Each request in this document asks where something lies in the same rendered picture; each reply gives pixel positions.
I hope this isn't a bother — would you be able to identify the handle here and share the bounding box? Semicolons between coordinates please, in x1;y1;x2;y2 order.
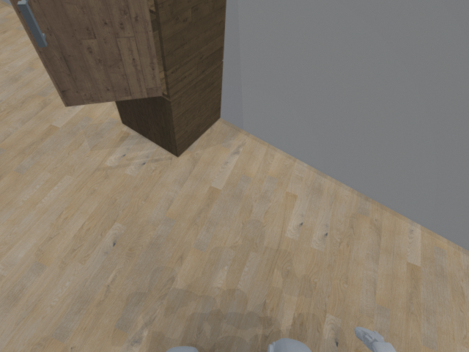
18;0;47;48

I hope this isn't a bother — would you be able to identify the right robot hand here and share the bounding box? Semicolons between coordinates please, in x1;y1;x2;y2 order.
355;327;396;352

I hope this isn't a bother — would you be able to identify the cupboard door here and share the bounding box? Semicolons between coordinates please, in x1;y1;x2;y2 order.
10;0;163;107

